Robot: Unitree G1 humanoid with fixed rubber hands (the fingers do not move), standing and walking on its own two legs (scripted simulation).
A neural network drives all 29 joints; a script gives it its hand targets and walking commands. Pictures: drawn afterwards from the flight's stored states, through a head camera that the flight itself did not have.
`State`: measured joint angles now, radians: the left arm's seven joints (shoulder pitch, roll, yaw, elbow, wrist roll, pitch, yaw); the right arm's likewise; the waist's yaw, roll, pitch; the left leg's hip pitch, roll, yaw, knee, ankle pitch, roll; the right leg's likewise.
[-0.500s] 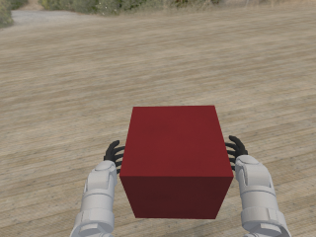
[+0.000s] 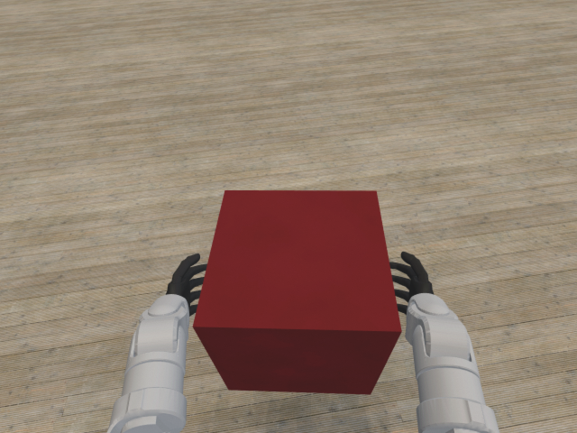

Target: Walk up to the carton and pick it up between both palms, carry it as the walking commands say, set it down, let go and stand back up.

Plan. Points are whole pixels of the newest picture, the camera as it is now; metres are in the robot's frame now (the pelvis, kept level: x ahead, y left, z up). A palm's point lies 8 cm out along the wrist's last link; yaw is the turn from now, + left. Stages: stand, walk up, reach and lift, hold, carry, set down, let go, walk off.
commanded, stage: set down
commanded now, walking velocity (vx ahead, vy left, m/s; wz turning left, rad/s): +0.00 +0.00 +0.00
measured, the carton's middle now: (299, 294) +0.38 +0.01 -0.07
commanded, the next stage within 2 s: none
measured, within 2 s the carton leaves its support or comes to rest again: neither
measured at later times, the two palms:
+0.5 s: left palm (188, 338) +0.31 +0.20 -0.09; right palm (401, 344) +0.28 -0.15 -0.06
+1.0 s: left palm (214, 341) +0.33 +0.18 -0.17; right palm (402, 350) +0.31 -0.18 -0.16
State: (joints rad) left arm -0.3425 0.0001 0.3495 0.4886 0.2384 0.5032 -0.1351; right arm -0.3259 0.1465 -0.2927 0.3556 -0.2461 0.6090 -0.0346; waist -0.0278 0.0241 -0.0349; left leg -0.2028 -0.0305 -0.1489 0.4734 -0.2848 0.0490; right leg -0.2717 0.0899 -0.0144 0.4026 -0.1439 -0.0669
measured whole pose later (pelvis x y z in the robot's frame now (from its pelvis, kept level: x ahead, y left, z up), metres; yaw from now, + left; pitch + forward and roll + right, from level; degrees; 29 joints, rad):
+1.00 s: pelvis -0.05 +0.07 -0.09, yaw +0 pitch +28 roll +2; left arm -0.54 -0.07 0.28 0.60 0.11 0.25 0.10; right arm -0.59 -0.06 -0.42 0.62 -0.21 0.30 0.09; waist -0.09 0.04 -0.10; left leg -1.14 -0.17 -0.03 1.07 -0.42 0.06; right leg -1.22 0.04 0.14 1.04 -0.30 0.04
